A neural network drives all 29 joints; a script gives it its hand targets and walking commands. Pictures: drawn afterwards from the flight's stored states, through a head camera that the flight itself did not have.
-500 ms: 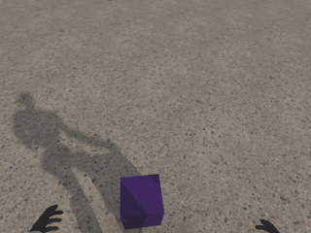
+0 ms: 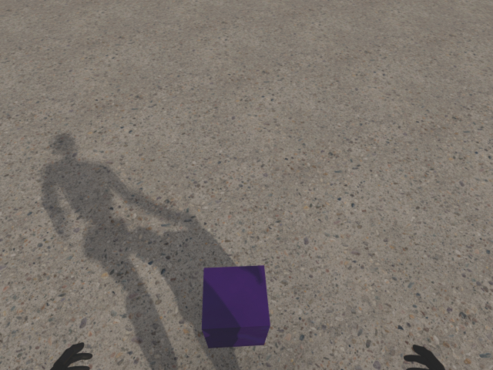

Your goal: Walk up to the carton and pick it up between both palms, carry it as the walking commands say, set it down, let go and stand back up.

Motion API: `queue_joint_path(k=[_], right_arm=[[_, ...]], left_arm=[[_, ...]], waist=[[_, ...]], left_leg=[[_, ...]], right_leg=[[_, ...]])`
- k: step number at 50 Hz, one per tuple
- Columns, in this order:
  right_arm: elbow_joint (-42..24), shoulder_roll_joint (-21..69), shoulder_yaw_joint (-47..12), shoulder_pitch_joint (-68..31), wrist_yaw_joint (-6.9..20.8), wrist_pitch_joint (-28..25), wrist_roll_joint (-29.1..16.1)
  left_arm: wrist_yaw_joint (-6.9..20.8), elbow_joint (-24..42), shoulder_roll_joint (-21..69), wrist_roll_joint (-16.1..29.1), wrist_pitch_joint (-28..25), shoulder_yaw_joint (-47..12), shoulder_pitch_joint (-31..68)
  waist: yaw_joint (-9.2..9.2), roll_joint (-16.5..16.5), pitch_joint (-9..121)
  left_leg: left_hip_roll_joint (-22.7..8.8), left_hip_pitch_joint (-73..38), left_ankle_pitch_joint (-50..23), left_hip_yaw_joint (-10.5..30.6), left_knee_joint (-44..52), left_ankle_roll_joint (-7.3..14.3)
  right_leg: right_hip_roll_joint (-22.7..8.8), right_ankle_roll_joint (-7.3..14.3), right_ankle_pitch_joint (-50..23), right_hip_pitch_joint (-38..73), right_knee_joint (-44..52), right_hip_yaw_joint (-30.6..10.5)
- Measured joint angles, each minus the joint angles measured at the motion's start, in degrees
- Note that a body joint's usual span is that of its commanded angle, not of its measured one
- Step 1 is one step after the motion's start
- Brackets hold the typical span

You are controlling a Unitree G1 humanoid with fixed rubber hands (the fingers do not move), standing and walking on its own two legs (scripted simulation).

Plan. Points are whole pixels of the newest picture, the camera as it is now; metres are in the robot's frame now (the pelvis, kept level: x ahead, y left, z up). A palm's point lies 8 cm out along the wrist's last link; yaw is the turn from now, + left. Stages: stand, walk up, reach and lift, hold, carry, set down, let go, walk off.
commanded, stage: walk up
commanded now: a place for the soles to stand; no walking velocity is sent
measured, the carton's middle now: (235, 308) +0.41 +0.03 -0.64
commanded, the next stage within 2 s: reach and lift in 0.40 s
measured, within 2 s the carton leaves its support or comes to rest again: neither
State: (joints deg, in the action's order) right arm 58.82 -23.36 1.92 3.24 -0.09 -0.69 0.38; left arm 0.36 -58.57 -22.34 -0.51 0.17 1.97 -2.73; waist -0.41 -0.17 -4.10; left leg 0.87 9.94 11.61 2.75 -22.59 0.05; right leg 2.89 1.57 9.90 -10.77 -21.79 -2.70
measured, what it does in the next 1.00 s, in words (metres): lowers itself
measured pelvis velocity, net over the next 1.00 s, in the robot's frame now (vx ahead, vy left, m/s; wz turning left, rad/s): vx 0.00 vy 0.00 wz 0.02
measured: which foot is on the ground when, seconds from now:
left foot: down 0.00-1.00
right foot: down 0.00-1.00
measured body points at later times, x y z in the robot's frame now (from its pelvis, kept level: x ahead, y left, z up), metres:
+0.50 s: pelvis -0.02 +0.00 -0.01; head +0.04 +0.00 +0.43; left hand +0.15 +0.31 -0.10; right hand +0.15 -0.31 -0.10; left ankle +0.01 +0.12 -0.74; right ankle +0.02 -0.10 -0.74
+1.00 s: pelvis +0.00 +0.00 -0.05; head +0.13 +0.01 +0.38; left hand +0.25 +0.28 -0.15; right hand +0.26 -0.26 -0.15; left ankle +0.01 +0.12 -0.74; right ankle +0.02 -0.10 -0.74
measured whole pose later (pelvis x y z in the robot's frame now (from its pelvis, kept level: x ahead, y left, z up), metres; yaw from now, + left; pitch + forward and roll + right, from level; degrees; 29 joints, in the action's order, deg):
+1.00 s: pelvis +0.00 +0.00 -0.05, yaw +1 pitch +15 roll +0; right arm 35.3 -15.2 7.8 -7.1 1.5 9.8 1.3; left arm 2.3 -34.7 -16.0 -0.7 9.7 10.3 6.9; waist -0.1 0.4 -0.5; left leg 1.7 42.3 23.9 1.6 -51.1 0.0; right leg 1.1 0.9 23.1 -43.4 -51.3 -0.2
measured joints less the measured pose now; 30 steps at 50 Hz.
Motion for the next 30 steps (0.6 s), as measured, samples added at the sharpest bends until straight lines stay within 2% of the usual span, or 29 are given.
queue_joint_path(k=[20, 22, 25, 30], right_arm=[[0.27, -0.15, -0.15, 0.74, 0.35, 0.01, 0.15], [-7.74, 0.64, 2.52, 2.07, 0.97, 3.0, 0.95], [-18.69, 2.58, 6.01, 0.86, 2.65, 8.19, 1.64], [-25.81, 5.97, 8.41, -1.02, 4.06, 13.1, 3.85]], left_arm=[[0.17, 0.37, -0.23, -0.25, -0.1, 0.1, -0.36], [1.5, 8.19, 0.26, -0.58, 3.06, 2.17, -1.34], [3.42, 19.65, 1.89, -3.35, 8.17, 5.83, -0.66], [4.26, 26.06, 4.13, -5.94, 12.63, 8.47, 0.18]], waist=[[-0.12, 0.15, 0.21], [0.12, 0.24, -0.94], [-0.12, 0.46, -5.38], [0.48, 0.49, -9.23]], left_leg=[[0.51, 0.79, -0.56, 1.17, -0.47, 0.03], [0.42, 2.51, 0.67, 0.61, -3.19, -0.09], [0.61, 3.83, 2.66, -0.03, -7.92, -0.09], [0.51, 4.31, 4.73, -1.53, -10.97, 0.02]], right_leg=[[-0.64, -0.19, -0.1, -0.27, -0.31, 1.24], [-0.82, -0.4, 1.26, -2.17, -3.37, 1.49], [-1.5, -0.5, 3.66, -3.81, -8.78, 2.19], [-1.68, -0.73, 5.74, -5.03, -12.64, 1.48]])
